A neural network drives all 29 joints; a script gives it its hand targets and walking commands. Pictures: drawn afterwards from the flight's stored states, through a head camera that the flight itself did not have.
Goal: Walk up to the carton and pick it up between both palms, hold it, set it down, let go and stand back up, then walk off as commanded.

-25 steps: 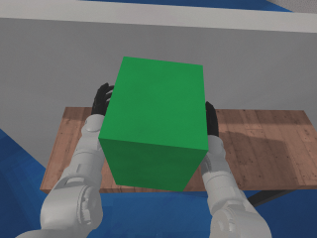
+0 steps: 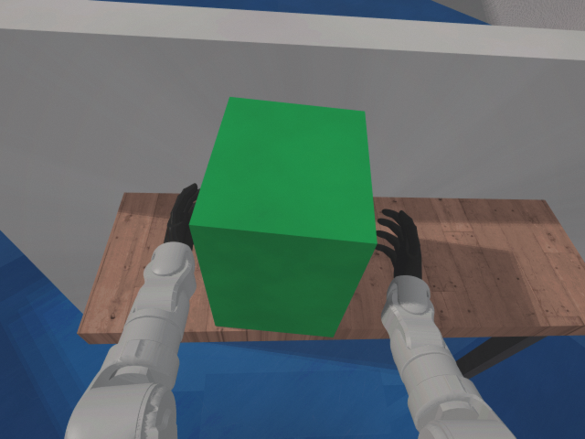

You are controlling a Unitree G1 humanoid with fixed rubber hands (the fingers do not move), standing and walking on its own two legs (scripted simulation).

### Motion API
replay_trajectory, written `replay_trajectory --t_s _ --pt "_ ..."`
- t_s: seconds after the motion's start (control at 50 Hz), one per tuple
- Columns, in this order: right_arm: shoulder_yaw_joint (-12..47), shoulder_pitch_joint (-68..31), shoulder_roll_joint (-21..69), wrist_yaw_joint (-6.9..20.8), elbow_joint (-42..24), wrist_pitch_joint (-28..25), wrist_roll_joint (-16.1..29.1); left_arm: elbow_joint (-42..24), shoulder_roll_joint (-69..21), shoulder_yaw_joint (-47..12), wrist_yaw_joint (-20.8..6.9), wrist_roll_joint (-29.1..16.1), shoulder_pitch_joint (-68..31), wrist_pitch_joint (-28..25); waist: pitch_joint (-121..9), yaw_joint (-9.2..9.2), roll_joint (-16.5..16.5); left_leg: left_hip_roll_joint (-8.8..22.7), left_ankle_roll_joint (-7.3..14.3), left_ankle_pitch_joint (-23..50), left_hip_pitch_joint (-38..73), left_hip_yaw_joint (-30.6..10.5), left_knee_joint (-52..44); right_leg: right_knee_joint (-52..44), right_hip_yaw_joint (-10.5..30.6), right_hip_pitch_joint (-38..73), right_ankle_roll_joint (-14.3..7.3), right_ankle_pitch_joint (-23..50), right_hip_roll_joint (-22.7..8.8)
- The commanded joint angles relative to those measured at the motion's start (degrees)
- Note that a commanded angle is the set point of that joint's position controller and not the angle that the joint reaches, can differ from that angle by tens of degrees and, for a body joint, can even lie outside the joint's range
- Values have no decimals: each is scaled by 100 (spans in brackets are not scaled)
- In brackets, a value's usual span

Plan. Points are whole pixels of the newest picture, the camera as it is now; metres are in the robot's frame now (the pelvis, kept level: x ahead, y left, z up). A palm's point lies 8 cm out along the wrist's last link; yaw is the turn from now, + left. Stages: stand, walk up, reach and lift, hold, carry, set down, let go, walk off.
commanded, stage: set down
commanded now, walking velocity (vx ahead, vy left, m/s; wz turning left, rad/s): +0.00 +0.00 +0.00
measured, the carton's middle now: (285, 225) +0.41 +0.00 +0.06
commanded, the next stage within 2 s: none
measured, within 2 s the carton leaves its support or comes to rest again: neither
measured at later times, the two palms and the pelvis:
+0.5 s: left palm (161, 267) +0.33 +0.16 +0.06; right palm (428, 294) +0.29 -0.18 +0.07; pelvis -0.04 -0.01 +0.00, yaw +0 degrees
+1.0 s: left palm (112, 337) +0.25 +0.20 +0.04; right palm (445, 352) +0.23 -0.18 +0.05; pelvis -0.02 -0.01 +0.00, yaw +0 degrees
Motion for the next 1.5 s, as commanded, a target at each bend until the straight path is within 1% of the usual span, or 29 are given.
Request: replay_trajectory --t_s 0.0,0.08,0.12,0.16,0.28,0.3,0.34,0.4,0.44,0.46,0.48,0.5,0.52,0.54,0.58,0.7,0.74,0.76,0.78,0.82,0.84,0.88,0.9,0.94,0.98,1.12,1.22,1.38,1.48 --pt "386 -1974 -439 -142 -2676 19 304 -1973 1693 -1015 -69 -338 -2306 -102 -3955 181 538 -302 -387 2227 1886 98 -103 239 -359 2105 -21 1819 365" --pt "460 -1767 -362 -112 -2464 534 334 -1497 1757 -980 -91 -443 -2351 -23 -3184 307 457 -256 -272 777 1535 79 -554 100 -365 2009 -72 656 342" --pt "80 -2695 -427 -155 -2477 825 106 -1056 1962 -1204 -69 -742 -3395 -45 -2928 151 323 -260 -109 -743 812 108 -780 100 -325 1770 -29 -558 259" --pt "99 -2627 -331 -203 -2348 1022 132 -630 1952 -1258 -76 -879 -3186 50 -2439 189 167 -246 7 -1231 516 95 -882 140 -281 1809 -10 -930 214" --pt "310 -1819 -76 -344 -3107 1067 198 -982 2088 -1280 -211 -981 -2317 142 -2627 278 -95 -366 48 -967 993 45 -678 -43 -78 1771 -54 -1024 56" --pt "548 -1384 16 -387 -3216 1055 248 -1019 2161 -1031 -266 -836 -1749 171 -2357 490 -185 -413 32 -702 1085 124 -666 -51 -38 1970 -16 -920 37" --pt "512 -1868 -14 -384 -3048 1207 264 -928 2187 -1036 -294 -865 -2499 244 -2381 427 -175 -423 70 -866 1039 138 -610 -72 16 1779 -48 -1318 -27" --pt "617 -776 19 -458 -3366 1131 270 -1458 2139 -845 -402 -718 -1266 359 -2176 492 -321 -406 47 -428 1476 90 -676 -188 15 2073 -32 -879 -26" --pt "708 -318 111 -436 -3676 1093 346 -2411 1953 -860 -394 -667 -780 446 -2343 590 39 -254 -36 -76 1483 118 -952 -45 -117 2674 85 -238 204" --pt "417 -1610 -100 -429 -3563 1232 245 -2152 2121 -1022 -343 -812 -2188 446 -2338 446 191 -232 -43 -670 1162 147 -932 -41 -124 2226 74 -836 185" --pt "598 -418 -2 -419 -3474 1221 310 -2439 1972 -961 -344 -692 -1030 493 -1927 464 145 -187 -67 -486 1435 96 -1035 -84 -132 2495 60 -565 226" --pt "672 -572 -37 -441 -3645 1259 322 -2436 1983 -976 -387 -746 -1082 577 -1698 534 129 -214 -85 -723 1301 127 -1072 -111 -114 2446 40 -791 227" --pt "469 -797 -44 -433 -3617 1336 195 -2493 2037 -1073 -376 -820 -1441 568 -1721 367 159 -228 -43 -955 1153 129 -1038 -108 -94 2334 9 -963 207" --pt "640 13 139 -462 -3804 1287 253 -2851 2027 -1031 -418 -795 -693 576 -1621 383 -48 -274 -16 -604 1381 175 -1050 -161 -39 2535 55 -707 213" --pt "502 -120 55 -433 -3999 1306 316 -3236 1949 -1222 -369 -899 -724 629 -1543 348 307 -193 -81 -708 1312 133 -1110 -70 -123 2426 -17 -638 226" --pt "790 939 89 -414 -5093 1348 417 -4194 1848 -1196 -502 -1020 497 870 -1299 494 100 -166 -92 -58 1692 119 -1080 -208 -96 2391 -40 -348 241" --pt "887 1627 -12 -337 -5245 1380 580 -4800 1745 -1307 -483 -1019 1258 972 -1164 507 318 -113 -152 220 1967 70 -1113 -222 -100 2401 -112 -124 263" --pt "771 1097 -120 -337 -5414 1461 495 -4693 1850 -1297 -487 -1124 633 1025 -1145 485 268 -129 -143 -16 1755 135 -1081 -217 -115 2190 -97 -425 240" --pt "1006 1958 -48 -338 -5651 1444 623 -5102 1831 -1215 -511 -1023 1491 1062 -1050 587 270 -124 -152 392 2038 113 -1077 -255 -100 2350 -113 -54 250" --pt "1042 2484 -64 -350 -6016 1486 586 -5202 1892 -1204 -555 -1041 2006 1126 -735 601 151 -147 -127 284 1839 111 -1175 -322 -71 2481 -104 -146 226" --pt "972 1593 -132 -343 -6176 1597 522 -5021 1944 -1297 -563 -1161 1223 1223 -698 518 230 -173 -99 -91 1568 179 -1169 -346 -24 2270 -91 -597 182" --pt "975 2339 -99 -250 -6154 1780 497 -5256 1904 -1291 -526 -1159 1831 1269 -409 536 312 -77 -63 -307 1532 74 -1325 -317 -47 2234 -198 -713 201" --pt "1177 2981 -93 -222 -6448 1759 614 -5491 1787 -1198 -556 -1074 2575 1311 -344 722 266 -72 -58 -136 1619 97 -1366 -304 -51 2452 -192 -539 221" --pt "880 2512 -227 -211 -6544 1871 475 -5567 1916 -1400 -536 -1248 1871 1241 -448 550 340 -44 -27 -595 1251 89 -1384 -223 -79 2400 -175 -718 241" --pt "1057 2994 -202 -117 -6762 1898 600 -5968 1916 -1371 -505 -1221 2396 1240 -438 644 499 19 -14 -447 1266 27 -1420 -117 -90 2508 -200 -512 280" --pt "1165 3751 -80 -75 -7208 1972 547 -6090 2069 -1284 -526 -1277 3146 1059 -232 723 254 62 102 -529 1063 127 -1475 -158 -10 2790 -136 -557 253" --pt "1212 4338 -195 0 -7131 2027 594 -6348 2067 -1257 -574 -1093 3734 1065 61 850 587 118 88 -580 914 136 -1535 -147 0 3021 -139 -534 263" --pt "1032 4279 -480 146 -7418 1870 493 -6516 2095 -1380 -527 -1127 3899 912 176 761 559 151 196 -847 517 94 -1601 -20 -64 3147 -147 -605 336" --pt "1074 4277 -511 279 -6951 1885 459 -6196 1990 -1481 -507 -1000 3878 761 337 691 632 236 335 -1181 -1 76 -1763 138 -67 3576 -101 -564 413"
